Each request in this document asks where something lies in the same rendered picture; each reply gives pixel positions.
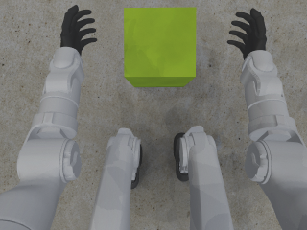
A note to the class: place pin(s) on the robot right upper arm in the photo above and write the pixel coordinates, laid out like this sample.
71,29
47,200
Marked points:
280,169

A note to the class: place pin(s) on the robot left thigh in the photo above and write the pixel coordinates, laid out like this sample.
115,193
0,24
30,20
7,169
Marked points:
111,209

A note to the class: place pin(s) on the left robot forearm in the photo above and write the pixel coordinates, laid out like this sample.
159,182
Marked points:
60,99

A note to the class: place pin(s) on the carton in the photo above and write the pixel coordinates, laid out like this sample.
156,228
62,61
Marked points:
160,46

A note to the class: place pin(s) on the left robot hand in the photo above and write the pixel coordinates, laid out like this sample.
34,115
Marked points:
71,36

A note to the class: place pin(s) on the robot left upper arm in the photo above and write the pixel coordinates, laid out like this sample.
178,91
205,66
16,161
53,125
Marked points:
45,167

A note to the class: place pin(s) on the right robot hand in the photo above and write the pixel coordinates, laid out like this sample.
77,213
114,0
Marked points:
255,37

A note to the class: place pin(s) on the right robot forearm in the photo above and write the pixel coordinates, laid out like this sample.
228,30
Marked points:
266,104

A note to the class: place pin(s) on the right robot shin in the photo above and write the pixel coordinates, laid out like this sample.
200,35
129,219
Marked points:
210,140

